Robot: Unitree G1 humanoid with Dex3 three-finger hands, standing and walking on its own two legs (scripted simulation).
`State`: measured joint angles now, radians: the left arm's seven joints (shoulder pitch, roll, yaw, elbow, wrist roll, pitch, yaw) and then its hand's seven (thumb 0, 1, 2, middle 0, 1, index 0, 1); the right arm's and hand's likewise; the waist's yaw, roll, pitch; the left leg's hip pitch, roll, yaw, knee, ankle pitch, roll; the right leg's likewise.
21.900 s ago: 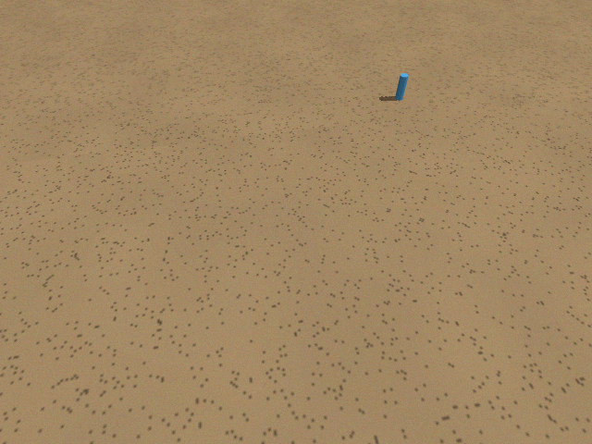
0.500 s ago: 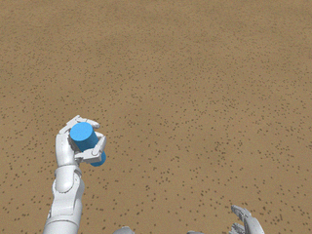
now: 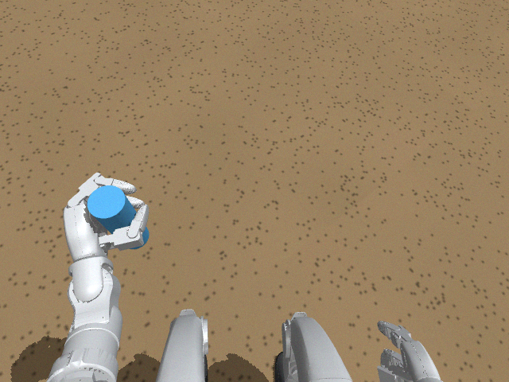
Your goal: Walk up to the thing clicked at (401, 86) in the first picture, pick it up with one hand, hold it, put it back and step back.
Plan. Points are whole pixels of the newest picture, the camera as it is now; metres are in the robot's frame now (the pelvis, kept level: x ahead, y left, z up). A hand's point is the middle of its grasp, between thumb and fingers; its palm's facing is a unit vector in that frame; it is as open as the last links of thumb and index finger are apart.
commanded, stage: crouch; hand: left
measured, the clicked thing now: (122, 221) +0.37 +0.21 -0.03
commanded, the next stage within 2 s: lower in 1.42 s
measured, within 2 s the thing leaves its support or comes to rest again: neither
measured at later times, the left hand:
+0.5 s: hand (145, 244) +0.40 +0.23 -0.25, palm faces +0.28 -0.96 -0.02, open 6.7 cm
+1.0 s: hand (151, 253) +0.41 +0.24 -0.37, palm faces +0.27 -0.96 -0.01, open 6.7 cm
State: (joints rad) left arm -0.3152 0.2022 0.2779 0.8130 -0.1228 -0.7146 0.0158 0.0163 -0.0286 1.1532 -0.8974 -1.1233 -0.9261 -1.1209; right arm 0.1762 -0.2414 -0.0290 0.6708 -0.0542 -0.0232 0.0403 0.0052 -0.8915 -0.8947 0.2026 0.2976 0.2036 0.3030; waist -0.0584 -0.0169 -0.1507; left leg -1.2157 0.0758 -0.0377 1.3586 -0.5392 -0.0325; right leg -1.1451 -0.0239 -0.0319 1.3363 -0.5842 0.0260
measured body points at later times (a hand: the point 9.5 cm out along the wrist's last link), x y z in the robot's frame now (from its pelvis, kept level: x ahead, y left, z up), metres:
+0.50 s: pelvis -0.05 +0.00 -0.21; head +0.15 +0.04 +0.19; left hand +0.38 +0.28 -0.25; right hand +0.07 -0.26 -0.34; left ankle +0.05 +0.13 -0.60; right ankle +0.02 -0.14 -0.60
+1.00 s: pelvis -0.06 +0.00 -0.31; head +0.16 +0.05 +0.08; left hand +0.39 +0.29 -0.37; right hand +0.02 -0.28 -0.43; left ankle +0.05 +0.13 -0.60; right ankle +0.02 -0.14 -0.60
